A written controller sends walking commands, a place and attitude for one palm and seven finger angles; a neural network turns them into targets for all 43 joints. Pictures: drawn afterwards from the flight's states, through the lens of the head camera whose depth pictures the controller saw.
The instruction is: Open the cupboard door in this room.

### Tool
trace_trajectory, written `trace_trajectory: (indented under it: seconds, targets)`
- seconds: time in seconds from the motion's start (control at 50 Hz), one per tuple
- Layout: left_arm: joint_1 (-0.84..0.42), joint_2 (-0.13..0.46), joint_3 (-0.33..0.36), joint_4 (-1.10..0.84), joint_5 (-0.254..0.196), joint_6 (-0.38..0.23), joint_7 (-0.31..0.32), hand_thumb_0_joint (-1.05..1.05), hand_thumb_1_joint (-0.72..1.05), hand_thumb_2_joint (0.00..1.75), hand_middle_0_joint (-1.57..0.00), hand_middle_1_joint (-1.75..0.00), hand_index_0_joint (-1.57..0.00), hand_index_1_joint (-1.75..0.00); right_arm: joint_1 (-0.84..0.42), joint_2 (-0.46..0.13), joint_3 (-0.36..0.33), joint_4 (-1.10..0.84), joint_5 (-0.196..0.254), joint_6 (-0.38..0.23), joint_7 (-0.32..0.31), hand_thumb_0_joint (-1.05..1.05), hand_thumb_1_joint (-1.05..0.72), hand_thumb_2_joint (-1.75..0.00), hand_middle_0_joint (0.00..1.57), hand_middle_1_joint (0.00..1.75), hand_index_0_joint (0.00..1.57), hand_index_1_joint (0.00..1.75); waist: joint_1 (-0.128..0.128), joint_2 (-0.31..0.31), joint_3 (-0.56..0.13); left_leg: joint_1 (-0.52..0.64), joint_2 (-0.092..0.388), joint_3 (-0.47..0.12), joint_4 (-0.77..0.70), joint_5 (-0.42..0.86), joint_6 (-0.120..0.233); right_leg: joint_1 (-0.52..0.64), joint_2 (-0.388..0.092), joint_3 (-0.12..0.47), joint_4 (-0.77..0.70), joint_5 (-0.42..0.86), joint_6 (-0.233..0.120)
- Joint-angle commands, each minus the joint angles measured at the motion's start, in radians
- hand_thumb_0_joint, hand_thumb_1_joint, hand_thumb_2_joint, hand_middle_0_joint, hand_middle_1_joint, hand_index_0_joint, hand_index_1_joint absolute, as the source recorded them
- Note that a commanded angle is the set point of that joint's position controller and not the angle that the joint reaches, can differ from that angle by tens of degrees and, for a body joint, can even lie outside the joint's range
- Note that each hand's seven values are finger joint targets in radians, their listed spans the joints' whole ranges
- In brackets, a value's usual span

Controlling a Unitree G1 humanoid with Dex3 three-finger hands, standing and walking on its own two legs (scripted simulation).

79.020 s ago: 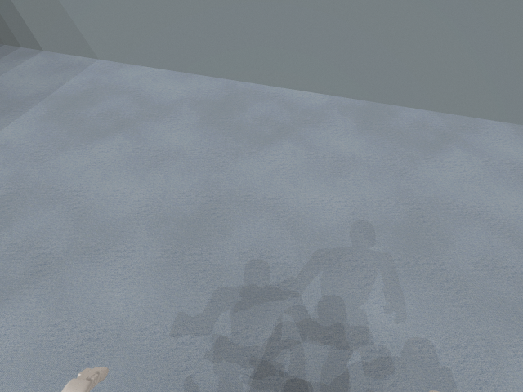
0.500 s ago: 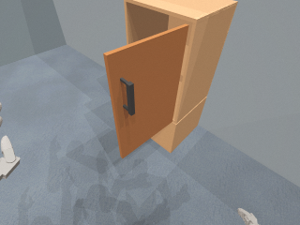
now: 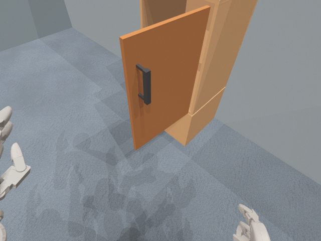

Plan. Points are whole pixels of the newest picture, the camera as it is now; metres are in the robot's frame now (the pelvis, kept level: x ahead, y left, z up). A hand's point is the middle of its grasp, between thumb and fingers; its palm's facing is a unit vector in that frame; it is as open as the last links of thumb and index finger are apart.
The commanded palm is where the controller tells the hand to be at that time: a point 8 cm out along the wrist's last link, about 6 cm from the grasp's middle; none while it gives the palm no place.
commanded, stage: stop stepping back and stand still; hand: left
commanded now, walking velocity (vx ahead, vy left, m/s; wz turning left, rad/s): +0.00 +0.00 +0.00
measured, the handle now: (143, 84) +0.59 +0.11 +0.03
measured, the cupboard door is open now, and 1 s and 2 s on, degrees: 86 86 86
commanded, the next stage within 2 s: let the arm hang, fingers relaxed in 0.42 s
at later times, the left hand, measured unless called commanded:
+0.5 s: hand (14, 184) +0.17 +0.27 +0.15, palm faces +0.42 -0.80 -0.44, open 7.4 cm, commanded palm none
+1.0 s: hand out of the picture -0.05 +0.17 -0.18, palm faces +0.08 -0.98 -0.19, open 7.1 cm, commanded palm none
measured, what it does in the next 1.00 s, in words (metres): stands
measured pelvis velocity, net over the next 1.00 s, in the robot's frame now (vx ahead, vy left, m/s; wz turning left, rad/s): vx -0.03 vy -0.01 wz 0.06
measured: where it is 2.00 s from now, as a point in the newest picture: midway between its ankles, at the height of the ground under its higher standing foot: outside the picture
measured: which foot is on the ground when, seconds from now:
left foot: down 0.00-1.00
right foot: down 0.00-1.00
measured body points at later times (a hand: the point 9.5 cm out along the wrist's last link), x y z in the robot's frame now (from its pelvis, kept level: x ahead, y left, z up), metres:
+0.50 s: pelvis -0.02 +0.00 +0.00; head -0.01 +0.01 +0.45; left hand +0.15 +0.31 +0.17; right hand +0.14 -0.23 -0.08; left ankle +0.02 +0.10 -0.74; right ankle -0.01 -0.12 -0.74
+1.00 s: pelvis -0.03 -0.01 +0.00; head +0.00 +0.00 +0.45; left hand -0.05 +0.22 -0.16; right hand -0.03 -0.25 -0.15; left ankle +0.02 +0.10 -0.74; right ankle -0.01 -0.11 -0.74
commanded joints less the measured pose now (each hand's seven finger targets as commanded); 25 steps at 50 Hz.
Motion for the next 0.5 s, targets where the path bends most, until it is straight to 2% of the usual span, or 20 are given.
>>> trace_trajectory:
  seconds: [0.0,0.06,0.1,0.16,0.2,0.26,0.28,0.32,0.36,0.44,0.46,0.48]
  targets:
    - [0.021,0.231,0.156,-0.333,0.000,-0.096,0.024,0.00,0.90,0.90,-0.20,-0.30,-0.20,-0.30,-0.087,-0.127,-0.038,-0.182,-0.004,-0.065,-0.005,0.00,-0.90,-0.90,0.20,0.30,0.20,0.30,0.000,0.152,-0.163,-0.001,0.138,-0.133,-0.144,0.212,0.010,0.097,-0.008,0.022,-0.043,0.153,0.014]
    - [0.118,0.239,0.201,-0.268,-0.013,-0.097,0.024,0.00,0.90,0.90,-0.20,-0.30,-0.20,-0.30,-0.080,-0.124,-0.044,-0.182,-0.006,-0.054,0.002,0.00,-0.90,-0.90,0.20,0.30,0.20,0.30,-0.005,0.111,-0.159,-0.032,0.100,-0.103,-0.123,0.126,-0.012,0.105,-0.024,0.048,-0.103,0.178,0.001]
    - [0.124,0.213,0.189,-0.224,-0.022,-0.096,0.020,0.00,0.90,0.90,-0.20,-0.30,-0.20,-0.30,-0.083,-0.118,-0.042,-0.182,-0.003,-0.040,0.004,0.00,-0.90,-0.90,0.20,0.30,0.20,0.30,-0.017,0.079,-0.140,-0.032,0.091,-0.094,-0.109,0.081,-0.020,0.069,-0.035,0.077,-0.139,0.166,-0.005]
    - [0.080,0.190,0.157,-0.185,-0.023,-0.092,0.013,0.00,0.90,0.90,-0.20,-0.30,-0.20,-0.30,-0.091,-0.126,-0.048,-0.177,0.000,-0.034,-0.001,0.00,-0.90,-0.90,0.20,0.30,0.20,0.30,-0.026,0.077,-0.101,-0.024,0.086,-0.093,-0.119,-0.009,-0.022,0.005,-0.034,0.085,-0.181,0.089,-0.006]
    - [0.048,0.181,0.137,-0.169,-0.019,-0.092,0.012,0.00,0.90,0.90,-0.20,-0.30,-0.20,-0.30,-0.084,-0.132,-0.046,-0.172,0.002,-0.034,-0.005,0.00,-0.90,-0.90,0.20,0.30,0.20,0.30,-0.027,0.068,-0.096,-0.020,0.096,-0.106,-0.145,-0.041,-0.019,-0.004,-0.022,0.071,-0.180,0.053,0.001]
    - [-0.019,0.189,0.116,-0.195,-0.007,-0.087,0.010,0.00,0.90,0.90,-0.20,-0.30,-0.20,-0.30,-0.099,-0.137,-0.044,-0.174,0.001,-0.044,-0.013,0.00,-0.90,-0.90,0.20,0.30,0.20,0.30,-0.022,0.094,-0.086,-0.025,0.101,-0.117,-0.187,-0.098,-0.012,-0.002,-0.009,0.050,-0.179,0.018,0.010]
    - [-0.029,0.181,0.103,-0.199,-0.003,-0.086,0.011,0.00,0.90,0.90,-0.20,-0.30,-0.20,-0.30,-0.096,-0.136,-0.042,-0.174,0.000,-0.046,-0.015,0.00,-0.90,-0.90,0.20,0.30,0.20,0.30,-0.021,0.086,-0.082,-0.034,0.101,-0.123,-0.196,-0.111,-0.009,0.007,-0.008,0.046,-0.175,0.015,0.012]
    - [-0.040,0.185,0.101,-0.212,0.002,-0.085,0.013,0.00,0.90,0.90,-0.20,-0.30,-0.20,-0.30,-0.093,-0.137,-0.044,-0.174,0.000,-0.048,-0.016,0.00,-0.90,-0.90,0.20,0.30,0.20,0.30,-0.017,0.072,-0.097,-0.030,0.095,-0.120,-0.191,-0.097,-0.005,0.025,-0.009,0.049,-0.175,0.032,0.011]
    - [-0.067,0.215,0.118,-0.258,0.007,-0.089,0.018,0.00,0.90,0.90,-0.20,-0.30,-0.20,-0.30,-0.095,-0.139,-0.045,-0.172,-0.003,-0.053,-0.018,0.00,-0.90,-0.90,0.20,0.30,0.20,0.30,-0.014,0.095,-0.112,-0.024,0.087,-0.117,-0.188,-0.092,-0.009,0.036,-0.012,0.046,-0.178,0.028,0.009]
    - [-0.024,0.217,0.136,-0.290,0.006,-0.095,0.025,0.00,0.90,0.90,-0.20,-0.30,-0.20,-0.30,-0.087,-0.133,-0.044,-0.177,-0.005,-0.059,-0.015,0.00,-0.90,-0.90,0.20,0.30,0.20,0.30,-0.008,0.141,-0.133,-0.021,0.086,-0.117,-0.189,-0.053,-0.011,0.066,-0.006,0.038,-0.154,0.065,0.006]
    - [0.007,0.236,0.159,-0.277,0.004,-0.095,0.027,0.00,0.90,0.90,-0.20,-0.30,-0.20,-0.30,-0.087,-0.133,-0.045,-0.174,-0.008,-0.062,-0.017,0.00,-0.90,-0.90,0.20,0.30,0.20,0.30,-0.006,0.138,-0.133,-0.024,0.082,-0.114,-0.186,-0.045,-0.015,0.068,-0.010,0.037,-0.163,0.066,0.006]
    - [0.019,0.213,0.144,-0.267,0.000,-0.096,0.025,0.00,0.90,0.90,-0.20,-0.30,-0.20,-0.30,-0.086,-0.127,-0.041,-0.176,-0.007,-0.059,-0.014,0.00,-0.90,-0.90,0.20,0.30,0.20,0.30,-0.008,0.126,-0.122,-0.027,0.082,-0.116,-0.183,-0.031,-0.018,0.062,-0.012,0.037,-0.167,0.067,0.004]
